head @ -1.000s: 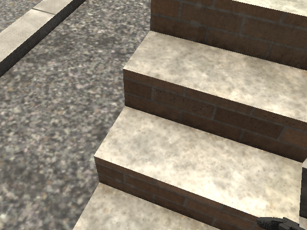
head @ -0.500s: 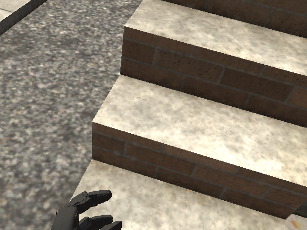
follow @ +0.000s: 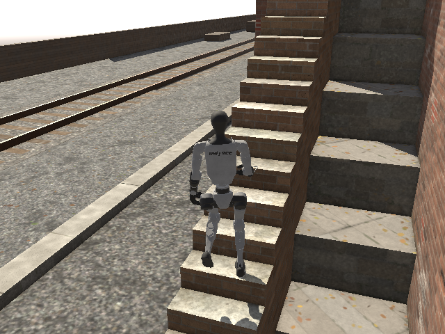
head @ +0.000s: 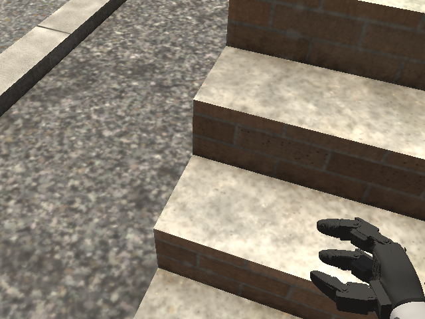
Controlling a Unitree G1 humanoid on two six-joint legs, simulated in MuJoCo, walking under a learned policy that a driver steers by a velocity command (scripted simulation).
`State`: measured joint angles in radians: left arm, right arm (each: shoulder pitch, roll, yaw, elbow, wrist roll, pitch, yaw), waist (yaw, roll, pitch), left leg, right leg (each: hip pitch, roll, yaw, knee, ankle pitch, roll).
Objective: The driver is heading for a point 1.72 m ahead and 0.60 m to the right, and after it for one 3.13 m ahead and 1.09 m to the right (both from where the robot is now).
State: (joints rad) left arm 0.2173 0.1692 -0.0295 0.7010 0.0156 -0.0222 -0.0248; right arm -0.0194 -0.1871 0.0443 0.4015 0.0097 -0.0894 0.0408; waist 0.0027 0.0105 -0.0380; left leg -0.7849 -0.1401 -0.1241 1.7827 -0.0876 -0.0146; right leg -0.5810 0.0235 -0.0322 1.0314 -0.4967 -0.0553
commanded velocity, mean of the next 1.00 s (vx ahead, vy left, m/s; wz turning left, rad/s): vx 0.99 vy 0.00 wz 0.00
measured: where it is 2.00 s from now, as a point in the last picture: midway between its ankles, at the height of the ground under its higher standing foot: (300, 235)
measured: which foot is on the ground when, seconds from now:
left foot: up 0.00-0.14, down 0.16-0.66, up 0.68-1.00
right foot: down 0.00-0.16, up 0.18-0.60, down 0.62-1.00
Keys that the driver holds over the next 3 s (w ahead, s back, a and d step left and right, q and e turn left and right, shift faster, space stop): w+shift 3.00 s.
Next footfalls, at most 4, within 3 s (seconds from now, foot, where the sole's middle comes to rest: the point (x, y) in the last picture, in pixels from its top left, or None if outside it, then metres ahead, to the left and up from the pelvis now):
0.16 left None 0.17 0.14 -0.70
0.62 right None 0.28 -0.18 -0.51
1.08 left None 0.39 0.04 -0.51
1.48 right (335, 230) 0.57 -0.27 -0.32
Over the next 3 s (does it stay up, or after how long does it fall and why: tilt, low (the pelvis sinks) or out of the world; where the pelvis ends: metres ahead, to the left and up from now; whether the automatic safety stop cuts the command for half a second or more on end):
stays up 0.65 -0.15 0.46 its command is cut before an obstacle after 2.2 s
